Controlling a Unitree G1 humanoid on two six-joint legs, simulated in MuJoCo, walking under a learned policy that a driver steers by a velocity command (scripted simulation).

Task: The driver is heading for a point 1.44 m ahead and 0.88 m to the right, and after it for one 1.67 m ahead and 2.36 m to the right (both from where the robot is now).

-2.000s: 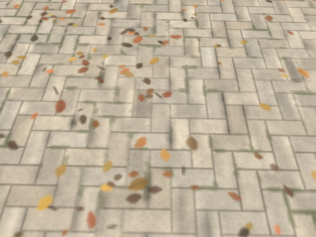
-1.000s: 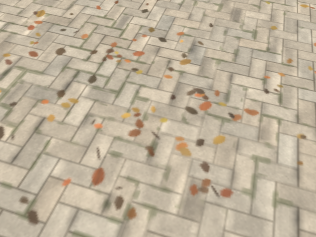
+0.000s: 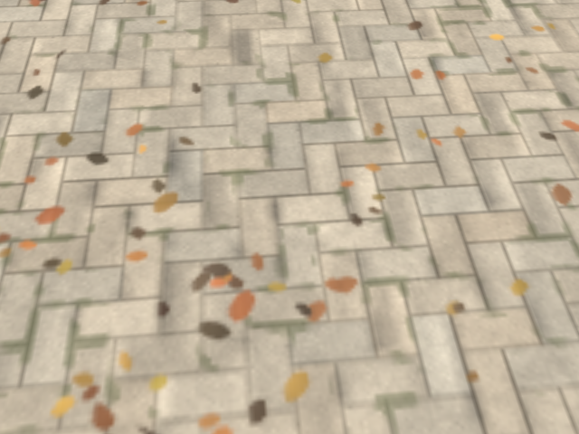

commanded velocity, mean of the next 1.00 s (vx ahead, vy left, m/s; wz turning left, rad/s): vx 0.05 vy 0.00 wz -0.54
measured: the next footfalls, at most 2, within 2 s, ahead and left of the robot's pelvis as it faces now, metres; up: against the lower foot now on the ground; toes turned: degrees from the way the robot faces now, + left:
right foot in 0.40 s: +0.06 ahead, -0.12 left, +0.00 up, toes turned -16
left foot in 0.90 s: +0.12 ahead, +0.06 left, +0.00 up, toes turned -33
